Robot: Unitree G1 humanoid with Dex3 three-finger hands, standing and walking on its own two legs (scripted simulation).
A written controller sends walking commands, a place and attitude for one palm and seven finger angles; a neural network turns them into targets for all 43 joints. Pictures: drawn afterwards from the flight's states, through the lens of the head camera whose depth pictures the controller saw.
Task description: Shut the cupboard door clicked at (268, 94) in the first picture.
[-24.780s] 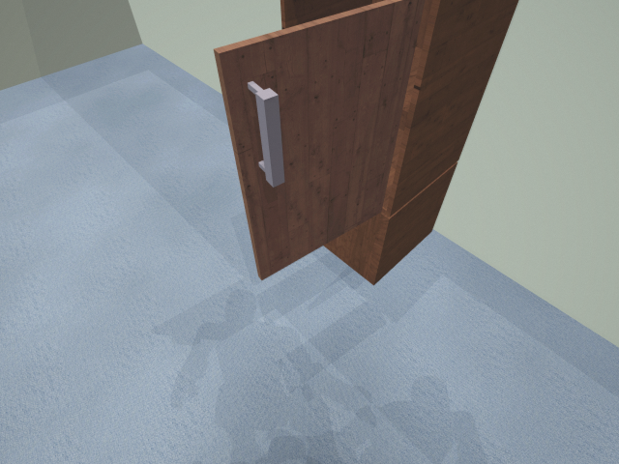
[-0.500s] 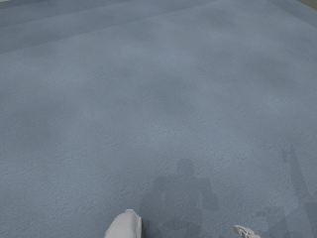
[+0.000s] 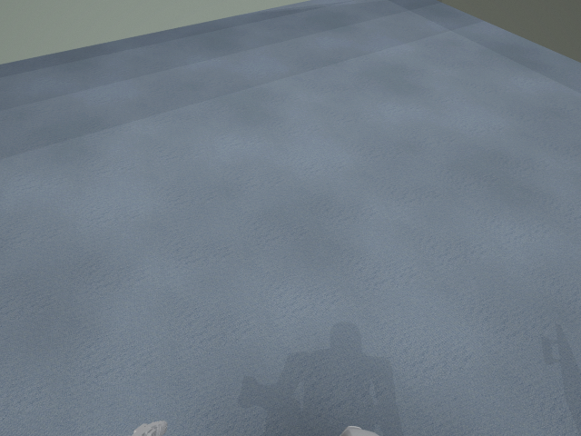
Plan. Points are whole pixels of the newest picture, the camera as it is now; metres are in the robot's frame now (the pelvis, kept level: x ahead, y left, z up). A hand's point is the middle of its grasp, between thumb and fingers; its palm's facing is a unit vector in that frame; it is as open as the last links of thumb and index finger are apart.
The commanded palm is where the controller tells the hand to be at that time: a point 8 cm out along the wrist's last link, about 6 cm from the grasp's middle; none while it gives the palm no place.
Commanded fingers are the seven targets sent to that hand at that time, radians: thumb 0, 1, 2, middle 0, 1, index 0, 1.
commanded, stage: turn to face it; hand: left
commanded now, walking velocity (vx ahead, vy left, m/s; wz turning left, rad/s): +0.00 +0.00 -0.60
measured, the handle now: out of the picture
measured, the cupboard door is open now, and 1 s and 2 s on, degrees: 55 55 55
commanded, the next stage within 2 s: none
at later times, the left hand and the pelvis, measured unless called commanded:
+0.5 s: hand (169, 404) +0.20 +0.21 -0.17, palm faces -0.20 -0.96 -0.21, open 7.4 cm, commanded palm none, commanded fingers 0.00 0.90 0.90 -0.20 -0.30 -0.20 -0.30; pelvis +0.07 +0.03 +0.00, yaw -16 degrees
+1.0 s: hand (220, 359) +0.27 +0.14 -0.17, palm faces -0.53 -0.82 -0.23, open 7.4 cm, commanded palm none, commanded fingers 0.00 0.90 0.90 -0.20 -0.30 -0.20 -0.30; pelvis +0.09 +0.02 +0.00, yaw -34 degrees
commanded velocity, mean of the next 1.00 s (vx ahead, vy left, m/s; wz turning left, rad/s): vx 0.00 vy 0.00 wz -0.60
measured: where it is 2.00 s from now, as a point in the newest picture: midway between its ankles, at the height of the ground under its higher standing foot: outside the picture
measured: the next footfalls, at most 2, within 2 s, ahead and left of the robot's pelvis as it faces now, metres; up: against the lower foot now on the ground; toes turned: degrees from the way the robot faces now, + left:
right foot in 0.04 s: +0.13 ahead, -0.11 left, +0.00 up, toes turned -5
left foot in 0.38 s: +0.15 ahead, +0.13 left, +0.00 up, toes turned -11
